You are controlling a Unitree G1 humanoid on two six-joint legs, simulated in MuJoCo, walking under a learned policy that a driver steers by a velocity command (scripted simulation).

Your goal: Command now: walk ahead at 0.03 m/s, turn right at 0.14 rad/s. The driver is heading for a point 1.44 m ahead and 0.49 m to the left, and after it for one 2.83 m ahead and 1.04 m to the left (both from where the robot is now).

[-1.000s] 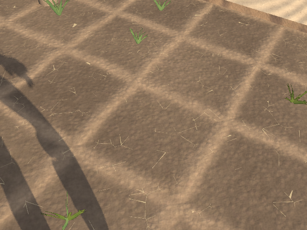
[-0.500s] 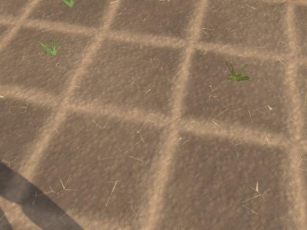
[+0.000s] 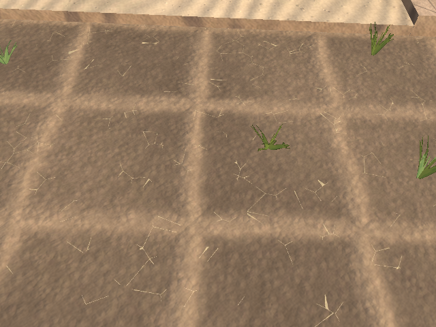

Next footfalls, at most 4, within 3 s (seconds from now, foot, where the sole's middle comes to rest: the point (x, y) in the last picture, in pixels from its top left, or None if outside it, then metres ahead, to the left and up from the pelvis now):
0.12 right None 0.03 -0.15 -0.77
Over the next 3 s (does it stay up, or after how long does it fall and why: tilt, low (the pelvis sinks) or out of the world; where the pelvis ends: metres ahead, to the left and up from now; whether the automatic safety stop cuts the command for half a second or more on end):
stays up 0.27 -0.02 -0.02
